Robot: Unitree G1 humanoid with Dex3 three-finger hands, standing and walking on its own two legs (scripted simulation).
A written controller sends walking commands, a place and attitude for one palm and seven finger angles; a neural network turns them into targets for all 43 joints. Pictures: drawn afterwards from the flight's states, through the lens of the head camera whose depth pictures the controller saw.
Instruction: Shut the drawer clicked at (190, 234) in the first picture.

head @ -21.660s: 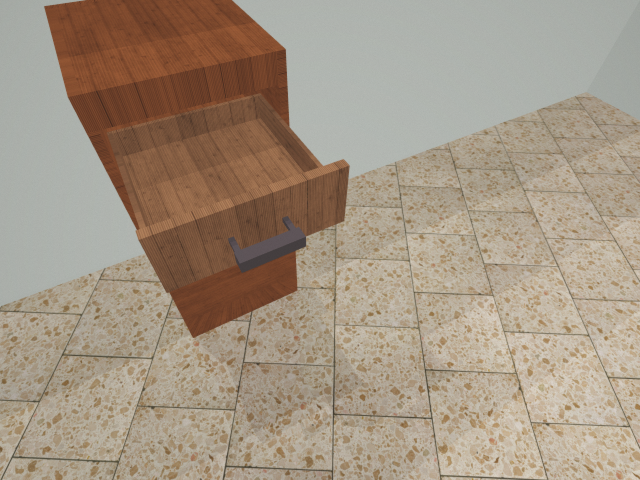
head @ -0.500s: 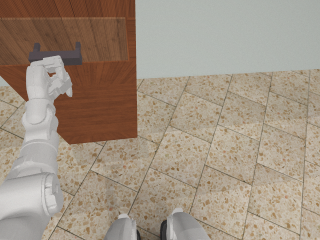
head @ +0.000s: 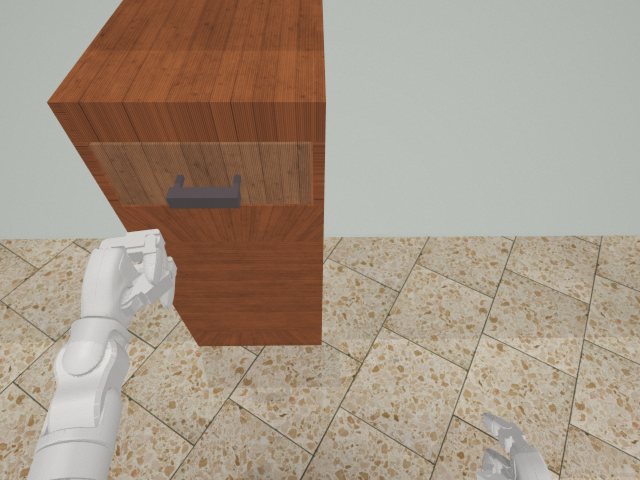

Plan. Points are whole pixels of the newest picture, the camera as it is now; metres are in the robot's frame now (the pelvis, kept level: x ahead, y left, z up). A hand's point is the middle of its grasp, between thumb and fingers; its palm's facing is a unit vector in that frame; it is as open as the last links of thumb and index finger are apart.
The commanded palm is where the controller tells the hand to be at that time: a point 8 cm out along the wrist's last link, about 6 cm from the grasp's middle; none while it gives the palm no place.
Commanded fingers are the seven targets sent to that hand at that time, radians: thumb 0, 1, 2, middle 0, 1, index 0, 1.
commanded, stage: draw the hand back to the body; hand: left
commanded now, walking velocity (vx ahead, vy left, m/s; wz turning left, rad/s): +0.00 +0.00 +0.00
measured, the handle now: (206, 188) +0.56 +0.22 +0.00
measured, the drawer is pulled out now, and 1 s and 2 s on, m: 0.00 0.00 0.00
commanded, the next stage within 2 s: step back with the hand held close in 0.86 s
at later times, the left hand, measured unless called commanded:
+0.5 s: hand (60, 350) +0.21 +0.23 +0.16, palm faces +0.33 -0.89 -0.32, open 3.3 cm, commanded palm +0.16 +0.27 +0.18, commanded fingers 0.00 0.90 0.90 -1.40 -1.60 -1.40 -1.60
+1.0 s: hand (14, 398) +0.17 +0.23 +0.19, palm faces +0.40 -0.84 -0.37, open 3.3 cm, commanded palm +0.11 +0.27 +0.21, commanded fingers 0.00 0.90 0.90 -1.40 -1.60 -1.40 -1.60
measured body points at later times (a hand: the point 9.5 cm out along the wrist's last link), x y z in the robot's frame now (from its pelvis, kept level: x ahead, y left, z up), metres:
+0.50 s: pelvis -0.01 +0.00 +0.03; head -0.03 -0.02 +0.48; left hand +0.19 +0.27 +0.18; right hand +0.17 -0.22 -0.05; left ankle -0.04 +0.07 -0.71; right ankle -0.02 -0.10 -0.71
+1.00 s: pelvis -0.01 -0.01 +0.03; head -0.04 -0.03 +0.48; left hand +0.14 +0.27 +0.21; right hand +0.17 -0.23 -0.05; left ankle -0.04 +0.07 -0.71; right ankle -0.02 -0.10 -0.71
